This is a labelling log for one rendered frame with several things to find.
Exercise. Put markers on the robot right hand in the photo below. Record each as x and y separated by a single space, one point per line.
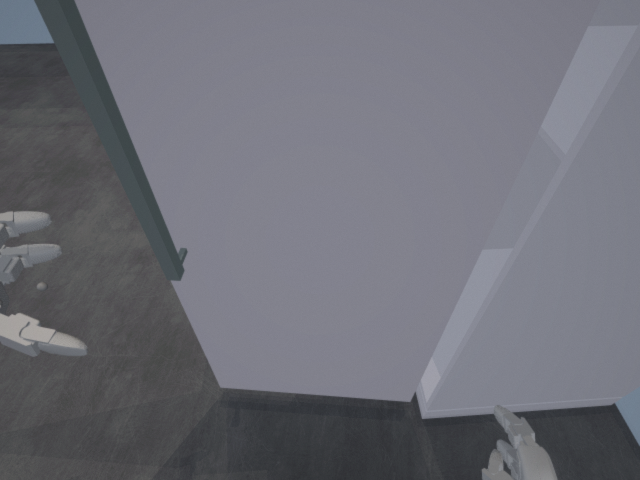
528 462

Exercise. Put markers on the fridge door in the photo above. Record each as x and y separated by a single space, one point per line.
334 168

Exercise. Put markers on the robot left hand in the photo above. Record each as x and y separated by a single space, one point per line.
21 332

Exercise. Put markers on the handle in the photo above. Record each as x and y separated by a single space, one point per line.
71 38

